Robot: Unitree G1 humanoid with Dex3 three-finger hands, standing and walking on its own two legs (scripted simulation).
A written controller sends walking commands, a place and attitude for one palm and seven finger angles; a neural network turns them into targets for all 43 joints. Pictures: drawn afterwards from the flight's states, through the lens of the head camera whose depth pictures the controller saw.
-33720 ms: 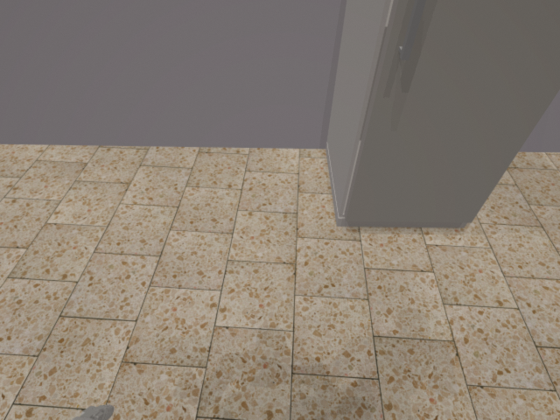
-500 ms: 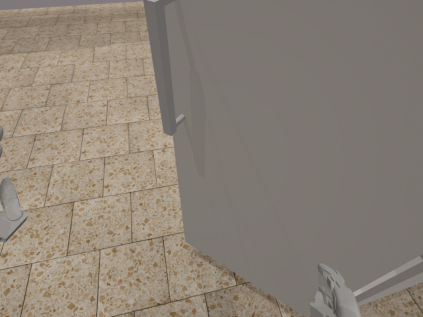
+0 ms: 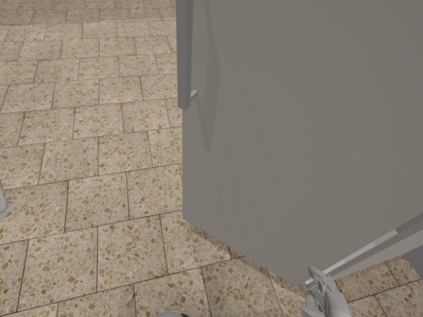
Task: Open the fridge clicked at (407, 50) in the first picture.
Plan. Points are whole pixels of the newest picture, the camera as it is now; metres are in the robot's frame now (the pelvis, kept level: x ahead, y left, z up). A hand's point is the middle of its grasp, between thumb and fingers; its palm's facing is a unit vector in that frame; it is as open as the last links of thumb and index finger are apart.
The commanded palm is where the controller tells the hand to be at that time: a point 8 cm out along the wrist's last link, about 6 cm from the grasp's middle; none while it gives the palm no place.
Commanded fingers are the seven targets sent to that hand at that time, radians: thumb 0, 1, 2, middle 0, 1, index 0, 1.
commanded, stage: step back with the hand held close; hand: left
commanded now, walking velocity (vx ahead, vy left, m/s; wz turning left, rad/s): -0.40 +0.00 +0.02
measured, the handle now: (190, 48) +0.55 +0.12 +0.20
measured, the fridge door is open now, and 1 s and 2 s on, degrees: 42 42 42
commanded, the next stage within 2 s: stop stepping back and stand still in 0.14 s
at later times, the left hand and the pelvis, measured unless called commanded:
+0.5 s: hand out of the picture +0.09 +0.29 +0.16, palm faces +0.46 -0.80 -0.38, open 7.4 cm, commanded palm +0.02 +0.32 +0.18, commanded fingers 0.00 0.90 0.90 -0.20 -0.30 -0.20 -0.30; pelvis -0.12 +0.02 +0.00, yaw +0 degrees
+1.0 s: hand out of the picture +0.05 +0.32 +0.18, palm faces +0.45 -0.81 -0.38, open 7.4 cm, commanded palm -0.02 +0.36 +0.18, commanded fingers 0.00 0.90 0.90 -0.20 -0.30 -0.20 -0.30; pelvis -0.15 +0.05 +0.00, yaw +2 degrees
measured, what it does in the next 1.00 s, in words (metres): walks backwards: right foot, then left foot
